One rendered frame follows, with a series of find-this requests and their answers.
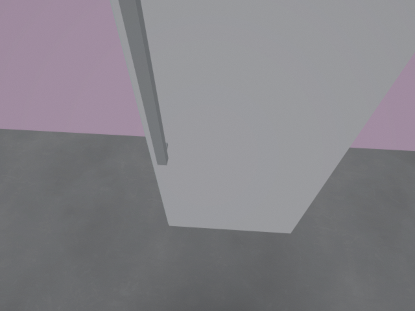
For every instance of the handle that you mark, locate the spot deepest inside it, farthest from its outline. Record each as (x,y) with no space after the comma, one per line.
(137,38)

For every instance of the fridge door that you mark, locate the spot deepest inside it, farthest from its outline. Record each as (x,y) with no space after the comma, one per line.
(261,99)

